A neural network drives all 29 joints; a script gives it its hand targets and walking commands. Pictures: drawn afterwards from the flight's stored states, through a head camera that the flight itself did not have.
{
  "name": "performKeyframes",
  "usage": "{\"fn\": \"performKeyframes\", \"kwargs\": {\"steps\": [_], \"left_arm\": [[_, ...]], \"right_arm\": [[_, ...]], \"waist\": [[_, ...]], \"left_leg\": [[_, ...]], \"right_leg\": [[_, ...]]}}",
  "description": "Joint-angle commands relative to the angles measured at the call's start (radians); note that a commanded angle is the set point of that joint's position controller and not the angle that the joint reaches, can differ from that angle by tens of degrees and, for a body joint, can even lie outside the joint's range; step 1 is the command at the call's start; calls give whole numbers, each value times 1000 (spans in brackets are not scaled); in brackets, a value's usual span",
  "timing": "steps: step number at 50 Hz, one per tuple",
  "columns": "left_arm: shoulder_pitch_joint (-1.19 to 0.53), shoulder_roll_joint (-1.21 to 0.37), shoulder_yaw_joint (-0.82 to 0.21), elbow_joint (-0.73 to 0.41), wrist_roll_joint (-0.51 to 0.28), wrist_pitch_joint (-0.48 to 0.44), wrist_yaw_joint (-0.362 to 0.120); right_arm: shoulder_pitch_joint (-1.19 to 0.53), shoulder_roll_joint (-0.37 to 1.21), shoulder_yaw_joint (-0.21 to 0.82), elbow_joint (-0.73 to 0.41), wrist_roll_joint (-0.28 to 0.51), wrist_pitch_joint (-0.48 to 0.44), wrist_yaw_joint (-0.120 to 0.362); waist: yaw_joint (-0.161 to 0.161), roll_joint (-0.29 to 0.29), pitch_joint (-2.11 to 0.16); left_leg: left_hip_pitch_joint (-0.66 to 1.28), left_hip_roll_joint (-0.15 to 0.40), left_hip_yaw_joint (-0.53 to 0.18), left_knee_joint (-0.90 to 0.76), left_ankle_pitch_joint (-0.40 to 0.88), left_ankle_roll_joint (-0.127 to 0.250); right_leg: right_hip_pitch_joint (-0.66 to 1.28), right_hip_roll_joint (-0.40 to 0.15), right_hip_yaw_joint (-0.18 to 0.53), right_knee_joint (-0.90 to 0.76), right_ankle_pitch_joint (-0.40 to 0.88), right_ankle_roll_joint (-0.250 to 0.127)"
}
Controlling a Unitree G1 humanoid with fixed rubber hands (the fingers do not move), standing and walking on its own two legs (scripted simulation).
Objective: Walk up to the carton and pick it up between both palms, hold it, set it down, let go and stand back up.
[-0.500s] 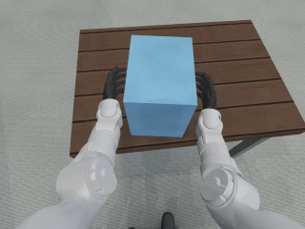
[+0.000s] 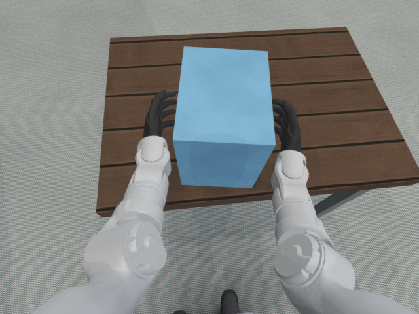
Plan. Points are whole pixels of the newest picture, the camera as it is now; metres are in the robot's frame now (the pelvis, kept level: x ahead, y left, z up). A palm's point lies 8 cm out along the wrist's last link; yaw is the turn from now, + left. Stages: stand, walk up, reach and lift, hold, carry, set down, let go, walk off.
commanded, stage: set down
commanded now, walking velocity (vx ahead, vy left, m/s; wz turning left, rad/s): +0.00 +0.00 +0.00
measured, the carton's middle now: (220, 123) +0.50 -0.05 -0.03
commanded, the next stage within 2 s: none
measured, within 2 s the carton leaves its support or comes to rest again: neither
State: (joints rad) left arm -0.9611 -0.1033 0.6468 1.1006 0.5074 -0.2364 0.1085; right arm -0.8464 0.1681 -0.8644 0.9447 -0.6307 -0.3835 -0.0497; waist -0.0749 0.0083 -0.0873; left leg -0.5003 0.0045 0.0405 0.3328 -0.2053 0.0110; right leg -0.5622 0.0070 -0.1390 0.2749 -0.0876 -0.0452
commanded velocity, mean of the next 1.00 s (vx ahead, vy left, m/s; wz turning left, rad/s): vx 0.00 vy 0.00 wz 0.00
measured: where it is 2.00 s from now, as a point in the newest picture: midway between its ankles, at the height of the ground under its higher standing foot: outside the picture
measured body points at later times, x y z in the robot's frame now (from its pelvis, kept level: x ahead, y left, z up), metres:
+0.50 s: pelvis +0.00 +0.00 +0.00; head +0.14 +0.00 +0.43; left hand +0.47 +0.08 +0.02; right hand +0.43 -0.18 +0.02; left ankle -0.06 +0.11 -0.74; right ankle +0.00 -0.09 -0.74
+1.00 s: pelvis -0.01 -0.01 +0.00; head +0.14 -0.01 +0.42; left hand +0.47 +0.08 +0.01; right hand +0.43 -0.18 +0.02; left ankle -0.06 +0.11 -0.74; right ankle +0.00 -0.09 -0.74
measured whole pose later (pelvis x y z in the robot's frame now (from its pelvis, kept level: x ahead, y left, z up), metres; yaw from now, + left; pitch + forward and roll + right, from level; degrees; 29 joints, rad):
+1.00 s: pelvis -0.01 -0.01 +0.00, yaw -1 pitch +22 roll +0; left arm -0.99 -0.09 0.71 1.04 0.54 -0.25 0.08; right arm -0.91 0.18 -0.84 0.92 -0.63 -0.37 -0.03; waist -0.07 0.00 -0.05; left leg -0.54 0.01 0.07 0.35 -0.20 0.01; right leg -0.62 0.01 -0.11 0.32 -0.08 -0.05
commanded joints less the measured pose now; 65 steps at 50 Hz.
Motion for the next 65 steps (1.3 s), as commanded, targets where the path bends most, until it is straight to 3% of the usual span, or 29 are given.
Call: {"fn": "performKeyframes", "kwargs": {"steps": [1,29,31,34,39,41,45,51,55,57,60,65], "left_arm": [[-408,-388,-192,36,55,-6,-111],[-335,-359,-153,-3,92,13,-120],[-334,-403,-154,-8,108,24,-123],[-306,-402,-158,3,101,34,-128],[-318,-366,-124,23,113,30,-127],[-323,-364,-135,13,101,27,-121],[-325,-333,-117,35,92,25,-121],[-368,-257,-105,26,66,2,-107],[-372,-91,-81,25,34,-9,-78],[-395,24,-98,33,-18,-17,-46],[-468,189,-191,59,-162,-37,4],[-583,321,-325,199,-356,-82,25]], "right_arm": [[-466,383,262,91,-82,-14,133],[-374,395,228,56,-98,16,135],[-353,427,240,122,-94,24,143],[-338,415,243,140,-88,29,140],[-348,397,225,141,-104,33,138],[-346,385,225,143,-101,41,139],[-339,375,229,130,-95,53,134],[-349,306,222,124,-68,58,113],[-332,165,218,124,-13,62,79],[-350,42,229,128,44,61,46],[-406,-126,320,142,209,63,-11],[-499,-246,487,156,428,45,-63]], "waist": [[0,18,-656],[-9,14,-581],[-14,29,-513],[-15,50,-508],[7,23,-516],[-3,36,-536],[9,7,-535],[-5,15,-592],[-2,27,-631],[-4,27,-681],[-10,42,-787],[-7,50,-981]], "left_leg": [[21,44,16,-16,354,-15],[3,33,9,-24,308,0],[101,37,20,13,359,-23],[111,40,17,31,383,-35],[64,32,29,10,309,-21],[75,35,25,7,309,-18],[37,26,34,2,267,-14],[20,21,36,5,266,-13],[-6,16,40,10,268,-17],[-20,15,44,26,283,-20],[-63,15,43,71,298,-28],[-181,4,36,153,314,-49]], "right_leg": [[651,-50,29,144,559,44],[610,-52,30,139,513,58],[464,-38,32,139,518,57],[443,-36,35,136,515,47],[469,-33,39,137,476,52],[450,-33,40,138,437,50],[490,-36,53,139,451,52],[513,-36,68,152,483,53],[548,-34,80,167,538,50],[555,-28,93,180,560,47],[560,-21,117,210,595,36],[615,-28,143,292,702,38]]}}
